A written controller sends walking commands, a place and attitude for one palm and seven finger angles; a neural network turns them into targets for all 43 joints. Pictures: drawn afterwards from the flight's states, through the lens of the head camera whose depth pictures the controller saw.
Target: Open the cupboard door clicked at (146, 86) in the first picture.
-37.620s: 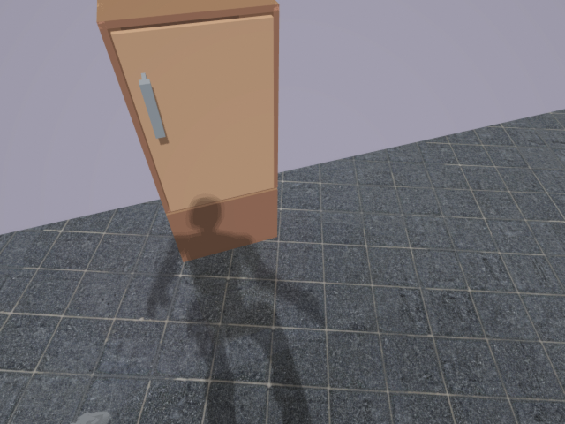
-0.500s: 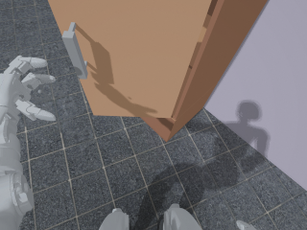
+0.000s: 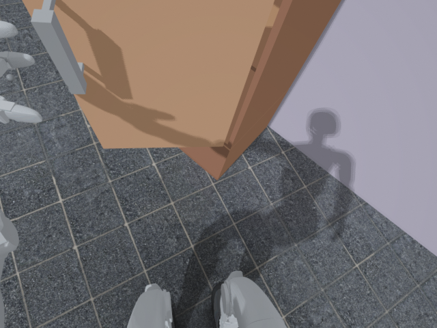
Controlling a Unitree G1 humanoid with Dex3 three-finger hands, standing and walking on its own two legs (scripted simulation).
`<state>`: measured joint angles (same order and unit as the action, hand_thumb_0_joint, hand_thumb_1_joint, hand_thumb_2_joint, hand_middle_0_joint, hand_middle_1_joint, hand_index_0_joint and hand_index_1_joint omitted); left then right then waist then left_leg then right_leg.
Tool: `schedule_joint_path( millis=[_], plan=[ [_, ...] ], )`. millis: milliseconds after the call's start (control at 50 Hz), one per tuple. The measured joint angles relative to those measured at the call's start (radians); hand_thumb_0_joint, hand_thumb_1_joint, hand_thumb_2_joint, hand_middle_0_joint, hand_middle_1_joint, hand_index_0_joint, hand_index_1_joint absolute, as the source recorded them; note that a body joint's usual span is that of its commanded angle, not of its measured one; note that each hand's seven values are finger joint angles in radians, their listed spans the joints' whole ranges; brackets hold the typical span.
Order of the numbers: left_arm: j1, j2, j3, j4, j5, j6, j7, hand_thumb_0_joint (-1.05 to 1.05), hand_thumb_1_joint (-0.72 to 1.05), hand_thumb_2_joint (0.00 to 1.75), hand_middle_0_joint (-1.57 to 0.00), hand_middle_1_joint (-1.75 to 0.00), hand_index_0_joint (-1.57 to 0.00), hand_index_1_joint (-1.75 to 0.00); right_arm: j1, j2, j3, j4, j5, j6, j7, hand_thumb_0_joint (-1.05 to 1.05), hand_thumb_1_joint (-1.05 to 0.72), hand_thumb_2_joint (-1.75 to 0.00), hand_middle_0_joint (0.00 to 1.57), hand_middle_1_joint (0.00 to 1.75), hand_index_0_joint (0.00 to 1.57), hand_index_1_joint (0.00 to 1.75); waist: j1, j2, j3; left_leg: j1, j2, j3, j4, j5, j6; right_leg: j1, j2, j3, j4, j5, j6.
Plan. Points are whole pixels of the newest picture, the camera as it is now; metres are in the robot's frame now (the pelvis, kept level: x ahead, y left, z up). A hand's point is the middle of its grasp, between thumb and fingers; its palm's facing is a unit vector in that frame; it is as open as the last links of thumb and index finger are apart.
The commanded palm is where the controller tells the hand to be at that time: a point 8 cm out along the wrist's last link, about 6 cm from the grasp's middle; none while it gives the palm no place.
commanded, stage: move the hooked fingers beside the handle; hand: left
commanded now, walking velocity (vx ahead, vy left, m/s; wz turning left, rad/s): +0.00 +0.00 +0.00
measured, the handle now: (65, 48) +0.58 +0.21 +0.07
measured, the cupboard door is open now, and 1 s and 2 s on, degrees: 45 45 45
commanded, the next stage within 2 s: slide the fingers in behind the handle in 0.92 s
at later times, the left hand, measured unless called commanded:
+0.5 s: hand (4, 71) +0.52 +0.29 +0.08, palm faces +0.00 -1.00 -0.02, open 14.0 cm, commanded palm +0.51 +0.32 +0.07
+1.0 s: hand (14, 71) +0.53 +0.28 +0.07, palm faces -0.01 -1.00 -0.02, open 14.0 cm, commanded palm +0.53 +0.31 +0.07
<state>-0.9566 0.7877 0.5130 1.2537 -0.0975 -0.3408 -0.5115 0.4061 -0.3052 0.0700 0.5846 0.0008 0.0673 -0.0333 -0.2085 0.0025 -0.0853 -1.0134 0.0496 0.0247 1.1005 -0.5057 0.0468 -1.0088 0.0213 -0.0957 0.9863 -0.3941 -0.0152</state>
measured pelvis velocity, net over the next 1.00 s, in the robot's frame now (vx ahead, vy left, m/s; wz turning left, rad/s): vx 0.00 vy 0.01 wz -0.01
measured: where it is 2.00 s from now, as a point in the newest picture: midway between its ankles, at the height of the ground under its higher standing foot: outside the picture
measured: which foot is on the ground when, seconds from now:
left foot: down 0.00-1.00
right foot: down 0.00-1.00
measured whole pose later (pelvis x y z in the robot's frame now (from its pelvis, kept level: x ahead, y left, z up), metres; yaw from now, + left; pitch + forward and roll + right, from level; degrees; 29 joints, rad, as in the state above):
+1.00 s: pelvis +0.00 +0.01 +0.00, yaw -1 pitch +26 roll -6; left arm -1.01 0.81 0.51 1.26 -0.07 -0.33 -0.49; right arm 0.40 -0.28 0.09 0.57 -0.01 0.11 -0.01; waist -0.23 0.01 -0.08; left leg -1.06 0.06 0.01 1.13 -0.52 0.05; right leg -1.04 0.03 -0.10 0.99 -0.40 -0.01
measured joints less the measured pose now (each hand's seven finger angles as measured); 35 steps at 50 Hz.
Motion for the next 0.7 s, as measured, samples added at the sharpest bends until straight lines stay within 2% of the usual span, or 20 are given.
schedule_joint_path(
  millis=[220, 440, 620, 700],
  plan=[
    [-0.075, 0.053, 0.006, 0.022, 0.031, 0.026, 0.009, -0.01, -0.50, 0.30, -0.30, -1.20, -0.30, -1.20, 0.019, 0.009, 0.013, -0.013, -0.009, 0.026, 0.011, 0.00, -0.90, -0.90, 0.20, 0.30, 0.21, 0.30, -0.027, 0.012, 0.005, -0.044, 0.006, -0.004, 0.015, -0.007, 0.004, -0.036, 0.006, -0.003, -0.001, 0.002, 0.005],
    [0.009, 0.027, 0.046, -0.024, 0.021, 0.017, 0.007, -0.01, -0.50, 0.30, -0.30, -1.20, -0.31, -1.20, 0.027, 0.024, 0.011, -0.022, -0.010, 0.035, 0.027, 0.00, -0.90, -0.90, 0.20, 0.30, 0.21, 0.30, -0.016, 0.010, -0.001, -0.013, 0.012, 0.005, -0.004, -0.012, 0.008, -0.008, 0.014, 0.007, -0.026, 0.006, 0.009],
    [-0.006, 0.005, -0.009, -0.020, -0.002, 0.006, -0.003, -0.01, -0.50, 0.30, -0.30, -1.20, -0.30, -1.20, 0.007, 0.016, 0.005, -0.010, -0.007, 0.040, 0.023, 0.00, -0.90, -0.90, 0.20, 0.30, 0.21, 0.30, 0.002, 0.005, -0.006, -0.007, 0.003, -0.011, -0.003, -0.012, 0.008, 0.009, 0.006, -0.007, -0.030, 0.001, 0.011],
    [-0.030, 0.001, -0.030, 0.003, 0.006, 0.012, 0.007, -0.01, -0.50, 0.30, -0.30, -1.20, -0.30, -1.20, -0.007, 0.011, 0.007, -0.014, -0.007, 0.040, 0.019, 0.00, -0.90, -0.90, 0.20, 0.30, 0.21, 0.30, -0.002, 0.004, -0.005, -0.017, 0.000, -0.015, 0.006, -0.013, 0.009, 0.001, 0.003, -0.012, -0.021, -0.002, 0.011]
  ],
)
